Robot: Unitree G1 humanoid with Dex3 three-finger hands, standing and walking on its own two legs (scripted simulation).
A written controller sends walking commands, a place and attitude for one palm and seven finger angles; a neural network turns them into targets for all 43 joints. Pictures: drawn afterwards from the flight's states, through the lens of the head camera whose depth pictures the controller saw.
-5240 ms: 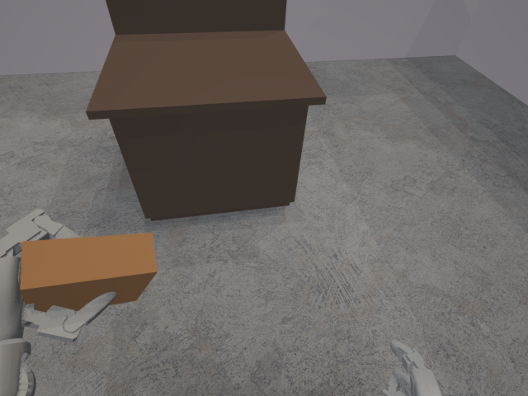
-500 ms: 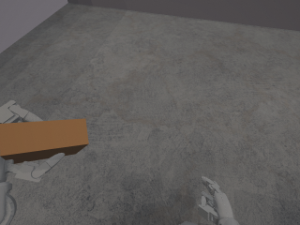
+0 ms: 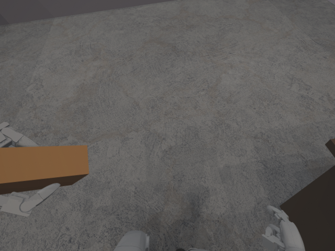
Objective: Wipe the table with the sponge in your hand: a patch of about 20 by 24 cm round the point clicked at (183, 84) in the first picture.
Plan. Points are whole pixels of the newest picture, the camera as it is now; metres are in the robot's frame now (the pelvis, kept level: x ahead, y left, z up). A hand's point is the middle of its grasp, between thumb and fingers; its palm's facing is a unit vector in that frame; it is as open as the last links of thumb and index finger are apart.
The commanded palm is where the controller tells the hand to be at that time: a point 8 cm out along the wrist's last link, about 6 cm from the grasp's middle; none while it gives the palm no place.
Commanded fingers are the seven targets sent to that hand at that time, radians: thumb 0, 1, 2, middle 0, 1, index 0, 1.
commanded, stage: turn to face it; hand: left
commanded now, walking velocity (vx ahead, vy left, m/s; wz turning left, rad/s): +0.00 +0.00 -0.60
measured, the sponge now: (53, 169) +0.23 +0.19 +0.16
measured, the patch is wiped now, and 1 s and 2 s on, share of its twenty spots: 0.00 0.00 0.00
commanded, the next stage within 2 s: none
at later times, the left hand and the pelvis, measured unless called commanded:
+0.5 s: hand (115, 214) +0.16 +0.07 +0.18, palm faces +0.19 -0.80 -0.57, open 9.2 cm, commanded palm +0.13 +0.12 +0.18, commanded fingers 0.00 0.10 1.30 -1.20 -1.60 -1.20 -1.60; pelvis -0.11 -0.10 -0.03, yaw -18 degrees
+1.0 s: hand (204, 246) +0.12 -0.05 +0.18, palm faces -0.05 -0.89 -0.46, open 9.2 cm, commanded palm +0.11 -0.01 +0.18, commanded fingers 0.00 0.10 1.30 -1.20 -1.60 -1.20 -1.60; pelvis -0.19 -0.14 +0.00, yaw -36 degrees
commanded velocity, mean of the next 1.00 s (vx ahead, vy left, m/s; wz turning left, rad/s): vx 0.00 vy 0.00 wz -0.60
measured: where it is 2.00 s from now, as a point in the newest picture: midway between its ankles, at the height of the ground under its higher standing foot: outside the picture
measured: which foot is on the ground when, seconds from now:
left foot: up 0.00-0.26, down 0.28-0.48, up 0.50-0.78, down 0.80-1.00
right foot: down 0.00-0.26, up 0.28-0.48, down 0.50-0.82, up 0.84-1.00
